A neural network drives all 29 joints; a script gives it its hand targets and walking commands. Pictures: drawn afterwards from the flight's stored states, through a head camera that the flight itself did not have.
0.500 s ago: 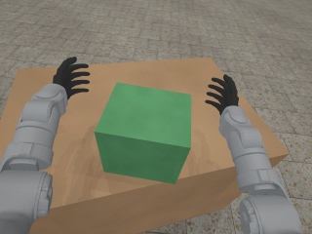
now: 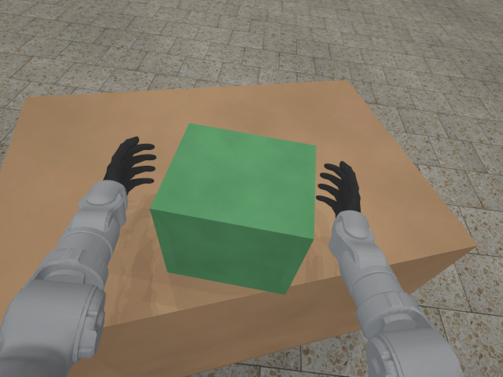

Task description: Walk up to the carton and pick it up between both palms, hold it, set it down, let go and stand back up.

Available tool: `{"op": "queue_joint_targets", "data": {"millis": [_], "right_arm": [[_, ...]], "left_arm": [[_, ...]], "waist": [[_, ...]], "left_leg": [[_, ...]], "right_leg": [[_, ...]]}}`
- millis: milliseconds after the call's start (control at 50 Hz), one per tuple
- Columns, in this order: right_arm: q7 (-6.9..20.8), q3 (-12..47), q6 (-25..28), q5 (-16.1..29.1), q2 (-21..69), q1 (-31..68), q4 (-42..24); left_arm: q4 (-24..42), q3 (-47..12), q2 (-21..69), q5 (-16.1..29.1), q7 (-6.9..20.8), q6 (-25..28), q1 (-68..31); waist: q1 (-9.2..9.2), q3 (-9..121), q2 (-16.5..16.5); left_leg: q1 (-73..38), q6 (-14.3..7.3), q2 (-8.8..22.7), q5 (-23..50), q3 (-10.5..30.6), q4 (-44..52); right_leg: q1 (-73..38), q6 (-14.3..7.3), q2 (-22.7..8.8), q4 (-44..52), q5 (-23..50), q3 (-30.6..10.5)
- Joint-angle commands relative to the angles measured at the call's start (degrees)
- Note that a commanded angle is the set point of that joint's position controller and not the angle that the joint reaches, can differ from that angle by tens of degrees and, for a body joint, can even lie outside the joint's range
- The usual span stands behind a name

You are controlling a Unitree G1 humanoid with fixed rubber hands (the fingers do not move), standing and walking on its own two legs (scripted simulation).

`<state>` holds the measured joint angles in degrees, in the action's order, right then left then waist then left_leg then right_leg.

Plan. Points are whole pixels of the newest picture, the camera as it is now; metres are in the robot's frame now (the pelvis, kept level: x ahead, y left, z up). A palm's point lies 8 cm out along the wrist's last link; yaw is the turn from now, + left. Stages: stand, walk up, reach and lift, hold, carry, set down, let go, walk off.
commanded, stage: reach and lift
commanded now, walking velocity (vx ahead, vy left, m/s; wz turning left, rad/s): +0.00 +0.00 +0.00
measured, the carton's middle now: (238, 211) +0.40 -0.04 +0.02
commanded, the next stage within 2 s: none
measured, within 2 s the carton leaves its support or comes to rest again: neither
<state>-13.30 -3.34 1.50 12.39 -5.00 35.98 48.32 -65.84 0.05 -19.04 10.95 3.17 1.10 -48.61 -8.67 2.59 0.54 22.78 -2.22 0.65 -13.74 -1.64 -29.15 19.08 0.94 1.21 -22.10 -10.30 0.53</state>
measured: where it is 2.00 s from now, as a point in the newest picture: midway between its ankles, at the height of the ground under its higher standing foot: outside the picture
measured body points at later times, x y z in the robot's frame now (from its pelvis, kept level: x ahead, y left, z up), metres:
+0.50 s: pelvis -0.01 +0.00 -0.01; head +0.04 +0.03 +0.43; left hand +0.46 +0.14 +0.06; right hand +0.38 -0.21 +0.06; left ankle +0.01 +0.09 -0.74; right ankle +0.00 -0.13 -0.74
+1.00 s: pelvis -0.01 +0.00 +0.00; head +0.05 +0.04 +0.44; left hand +0.45 +0.12 +0.06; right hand +0.37 -0.19 +0.06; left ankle +0.00 +0.09 -0.74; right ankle +0.00 -0.13 -0.74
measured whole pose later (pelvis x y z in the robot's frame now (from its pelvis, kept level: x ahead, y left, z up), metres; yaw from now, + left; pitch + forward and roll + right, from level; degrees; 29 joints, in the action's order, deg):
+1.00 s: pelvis -0.01 +0.00 +0.00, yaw +0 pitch +11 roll -2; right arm -10.6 -30.2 16.7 -12.9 6.3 40.6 55.3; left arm -71.7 19.1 -8.3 -15.0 2.9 11.9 -54.2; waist -7.6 3.8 2.7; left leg 27.4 -2.4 0.2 -11.5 -1.1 -28.2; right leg 23.6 1.0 0.7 -20.9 -7.9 1.3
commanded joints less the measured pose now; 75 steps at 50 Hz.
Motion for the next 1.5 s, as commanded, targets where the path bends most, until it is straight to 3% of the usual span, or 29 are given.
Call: {"op": "queue_joint_targets", "data": {"millis": [0,40,80,100,140,220,260,280,320,360,440,460,480,500,560,640,680,720,820,840,900,960,1000,1040,1140,1220,1340,1380,1480], "right_arm": [[0.10,-1.71,6.46,-1.63,-5.88,25.56,-7.08],[0.31,-0.85,8.20,-0.66,-5.38,24.45,-3.37],[0.39,-1.90,10.31,-0.41,-6.63,23.50,-1.35],[0.28,-1.14,10.83,-0.17,-6.88,23.14,1.47],[-0.29,-1.46,11.36,-0.03,-6.81,22.91,3.61],[-1.04,-1.57,11.93,0.58,-6.87,25.43,0.70],[-1.07,0.18,11.00,1.44,-5.44,25.57,2.28],[-0.93,0.06,11.26,1.90,-5.52,25.69,0.88],[-0.67,0.26,11.17,2.14,-5.36,26.53,0.30],[-0.44,0.87,10.08,2.15,-3.93,27.19,-0.43],[-1.26,-1.28,8.86,-0.22,-2.28,28.34,3.29],[-1.29,-0.88,8.86,-0.20,-1.65,29.09,3.25],[-1.58,-2.29,8.79,-0.94,-1.96,29.63,3.68],[-1.72,-2.30,8.77,-1.62,-0.51,29.78,3.07],[-1.81,-3.77,9.56,-3.89,1.85,31.14,0.03],[-1.86,-5.35,10.19,-7.39,5.71,30.60,1.72],[-1.91,-8.28,10.57,-9.88,5.50,30.93,3.59],[-1.10,-9.73,11.40,-11.85,8.36,30.48,3.00],[2.75,-13.47,14.43,-20.45,16.93,29.70,5.49],[3.82,-13.26,15.22,-22.68,21.02,29.98,5.31],[9.78,-11.88,16.48,-30.26,38.27,31.42,5.22],[12.52,-12.57,17.00,-34.13,41.79,29.79,5.14],[13.27,-12.60,17.62,-35.13,41.09,28.85,5.36],[13.26,-11.34,17.12,-35.75,41.27,25.89,5.79],[12.43,-8.91,17.43,-36.08,43.23,24.29,5.17],[11.96,-7.42,19.57,-35.01,42.64,22.19,6.55],[10.54,-5.42,20.50,-33.24,42.23,19.54,6.40],[9.91,-5.08,20.51,-33.32,42.48,20.04,5.42],[9.07,-6.17,21.10,-32.59,41.08,19.08,4.69]], "left_arm": [[8.13,0.88,-7.81,0.59,-0.76,8.22,-30.64],[6.28,0.11,-6.02,0.02,-0.90,9.59,-29.69],[9.58,1.02,-5.58,-1.33,-1.00,10.20,-29.52],[6.33,1.17,-5.18,-2.22,-0.69,9.42,-27.17],[4.38,1.86,-5.18,-3.26,-0.09,8.65,-26.00],[6.02,2.59,-6.31,-3.81,-1.21,9.07,-28.80],[3.39,2.91,-5.82,-4.19,-1.30,8.57,-28.32],[5.43,2.67,-5.52,-3.85,-1.54,8.75,-28.66],[4.52,1.14,-4.40,-3.25,-1.84,8.98,-29.93],[3.05,-0.05,-3.15,-1.82,-1.84,9.45,-30.55],[0.65,-1.47,-1.07,-1.36,-1.54,9.32,-32.07],[-0.11,-1.16,-0.28,-1.98,-1.55,9.14,-31.75],[0.42,-1.46,0.24,-2.04,-1.68,9.06,-32.85],[2.15,-0.62,0.49,-2.47,-1.93,9.35,-33.41],[4.75,0.13,3.94,-4.04,-1.98,9.62,-33.60],[3.63,3.84,7.16,-9.52,-2.96,8.09,-31.53],[4.21,5.18,6.86,-11.49,-2.66,7.82,-34.37],[5.96,5.78,10.22,-13.38,-2.41,7.93,-33.93],[2.96,10.09,18.31,-20.85,0.44,9.60,-31.99],[1.51,11.06,21.69,-22.94,1.21,9.89,-31.01],[-3.52,11.21,38.64,-28.56,5.22,12.01,-30.47],[-5.63,12.72,43.61,-31.37,6.03,13.86,-28.84],[-4.63,11.97,44.26,-31.91,5.83,14.09,-27.84],[-4.21,13.08,43.71,-32.77,6.28,13.13,-24.95],[-1.96,13.42,43.83,-32.70,7.50,12.11,-23.40],[2.46,10.74,45.40,-32.14,6.95,11.59,-21.43],[4.15,9.68,45.06,-32.75,8.05,9.47,-18.04],[4.42,10.50,44.71,-33.03,8.43,8.87,-18.40],[7.93,9.34,46.36,-34.10,8.19,6.28,-17.03]], "waist": [[-1.26,42.92,-6.02],[-1.73,45.30,-9.16],[-2.28,47.87,-10.94],[-2.59,45.75,-9.70],[-2.96,42.54,-8.12],[-1.53,42.85,-8.25],[-0.84,39.40,-7.21],[0.05,40.52,-8.52],[-0.30,41.32,-9.33],[-0.42,41.15,-7.70],[-2.25,36.82,-7.58],[-0.95,36.84,-8.37],[-2.04,37.03,-8.09],[-1.10,39.07,-8.00],[-1.43,43.88,-7.23],[0.31,38.47,-6.71],[-0.41,38.40,-7.53],[-0.69,40.16,-8.86],[0.34,35.32,-7.24],[0.63,33.35,-5.92],[2.09,32.21,-7.15],[1.98,30.95,-8.24],[1.74,29.84,-9.19],[1.34,26.59,-5.26],[1.95,23.05,-2.04],[1.70,23.23,-3.22],[1.85,18.07,-2.62],[2.43,17.77,-0.90],[2.47,18.18,-3.43]], "left_leg": [[-19.01,4.98,-0.11,20.84,2.12,-2.72],[-20.20,6.23,-0.03,26.17,2.71,-5.20],[-24.43,7.87,0.52,32.09,3.30,-7.16],[-25.48,7.73,0.56,33.78,3.38,-7.77],[-23.10,6.97,0.06,30.32,3.16,-7.07],[-18.48,6.19,-0.51,24.16,2.41,-5.22],[-16.68,5.36,-0.76,21.73,1.99,-4.29],[-16.57,5.68,-0.62,22.16,1.89,-4.19],[-17.78,6.28,-0.32,22.61,2.03,-4.66],[-17.11,5.45,-0.12,19.02,2.19,-4.23],[-14.34,4.98,0.31,13.54,2.58,-3.40],[-14.53,5.12,0.36,13.69,2.62,-3.57],[-15.06,5.34,0.80,13.13,2.99,-3.19],[-14.92,5.15,0.70,13.25,2.54,-3.46],[-16.66,5.43,0.93,16.76,2.82,-4.41],[-16.90,5.03,1.15,18.19,2.43,-3.65],[-15.55,5.12,1.01,16.20,1.74,-2.67],[-17.17,5.38,0.88,16.34,1.26,-2.62],[-18.33,5.28,0.72,16.28,0.60,0.14],[-18.05,4.77,0.54,15.63,0.30,1.00],[-18.87,5.15,0.17,15.39,-0.21,3.50],[-18.28,5.68,0.02,14.70,-0.61,5.25],[-20.63,6.94,0.81,18.66,-0.04,5.45],[-22.31,5.85,0.65,20.02,-0.60,6.10],[-19.12,4.92,-0.40,20.48,-1.54,7.77],[-24.04,6.52,0.42,30.29,-1.40,6.38],[-21.55,5.33,-0.48,26.14,-2.08,7.89],[-19.09,4.25,-1.02,22.86,-2.57,9.07],[-22.88,5.18,-0.87,25.10,-3.08,8.97]], "right_leg": [[0.72,0.11,0.57,-2.60,21.56,2.77],[3.04,-0.25,0.90,-3.85,24.59,3.06],[6.31,-0.16,1.73,-3.87,25.02,3.91],[6.36,-0.12,2.08,-3.55,26.11,4.07],[5.06,0.16,1.90,-2.87,25.59,3.88],[3.81,1.00,1.60,-3.81,23.15,3.48],[3.01,1.07,1.26,-3.40,21.90,3.03],[3.42,0.70,1.38,-3.65,21.22,3.11],[5.33,0.16,1.56,-3.14,19.72,3.35],[6.25,0.16,1.18,-2.88,16.39,3.13],[9.23,-0.36,0.63,-2.72,12.03,3.16],[9.64,-0.56,0.63,-2.77,11.09,3.47],[10.38,-0.51,0.84,-2.65,10.58,3.96],[10.61,-0.44,0.67,-2.67,10.12,3.81],[10.41,-0.33,0.93,-3.04,12.55,4.34],[8.06,-0.20,1.33,-2.55,12.69,4.74],[7.64,-0.29,0.98,-1.96,11.45,4.50],[7.84,-0.41,0.80,-1.38,11.95,4.57],[4.17,-0.09,0.59,0.32,11.83,5.57],[2.14,0.18,0.44,0.83,12.31,5.52],[-2.46,-0.60,0.07,2.43,13.30,5.84],[-6.77,-1.29,0.09,2.99,14.97,4.92],[-6.93,-1.12,0.65,3.12,15.50,5.45],[-8.77,-0.38,0.85,4.67,16.30,5.19],[-16.17,0.76,0.37,4.38,22.90,4.29],[-14.94,0.42,1.56,5.14,24.69,5.22],[-18.78,0.43,0.61,6.24,27.42,4.35],[-21.09,0.96,0.17,6.37,28.60,3.97],[-18.44,0.12,0.54,8.29,25.11,4.95]]}}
